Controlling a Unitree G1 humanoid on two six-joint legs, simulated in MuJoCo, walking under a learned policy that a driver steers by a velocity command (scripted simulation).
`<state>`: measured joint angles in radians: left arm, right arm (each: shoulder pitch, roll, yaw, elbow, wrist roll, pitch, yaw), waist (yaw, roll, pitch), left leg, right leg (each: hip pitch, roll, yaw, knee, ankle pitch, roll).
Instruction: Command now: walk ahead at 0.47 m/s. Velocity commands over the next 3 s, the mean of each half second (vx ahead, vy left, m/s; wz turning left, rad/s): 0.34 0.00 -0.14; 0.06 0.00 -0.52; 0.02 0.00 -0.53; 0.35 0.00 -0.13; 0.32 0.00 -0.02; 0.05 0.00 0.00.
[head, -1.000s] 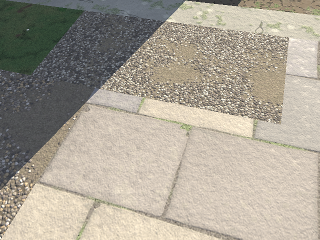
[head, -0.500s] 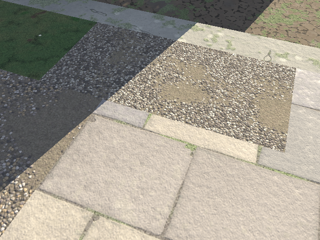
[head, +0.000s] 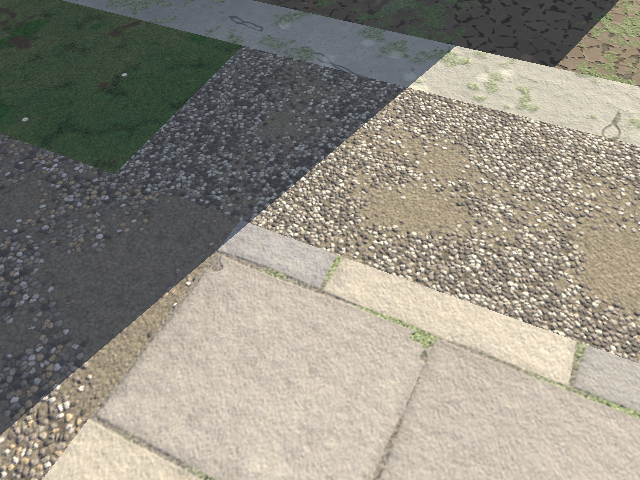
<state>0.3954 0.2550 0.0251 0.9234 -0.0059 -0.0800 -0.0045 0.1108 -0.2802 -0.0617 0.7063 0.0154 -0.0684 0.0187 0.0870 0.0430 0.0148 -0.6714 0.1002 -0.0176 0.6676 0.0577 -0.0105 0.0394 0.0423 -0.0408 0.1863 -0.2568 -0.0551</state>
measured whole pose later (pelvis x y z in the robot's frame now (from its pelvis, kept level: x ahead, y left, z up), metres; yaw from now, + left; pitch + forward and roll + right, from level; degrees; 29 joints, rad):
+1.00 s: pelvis +0.34 +0.02 -0.01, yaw -23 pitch +3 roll +1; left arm 0.17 0.31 0.09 0.62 0.00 0.04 0.03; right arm 0.08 -0.30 -0.06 0.80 0.01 0.01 -0.02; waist 0.02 0.00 0.04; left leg -0.44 -0.02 -0.10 0.75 -0.37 -0.07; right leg -0.40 0.08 0.14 0.48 -0.13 -0.04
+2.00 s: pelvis +0.48 -0.06 -0.02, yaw -41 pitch +3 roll -1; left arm 0.44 0.31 0.07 0.77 -0.02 -0.04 0.01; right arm 0.06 -0.29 -0.04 0.75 0.02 -0.09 0.06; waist 0.06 0.01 0.01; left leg -0.48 0.02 0.03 0.51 -0.08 0.04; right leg 0.07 -0.01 0.02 0.32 -0.43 0.01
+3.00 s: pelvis +0.75 -0.25 -0.01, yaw -40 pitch -1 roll -1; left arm 0.16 0.23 0.04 0.89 0.01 -0.01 0.02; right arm 0.23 -0.23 -0.01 0.94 -0.01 -0.02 -0.02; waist 0.00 0.00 0.03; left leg -0.18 0.02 0.00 0.54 -0.34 -0.01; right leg -0.28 -0.01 -0.01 0.50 -0.20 0.01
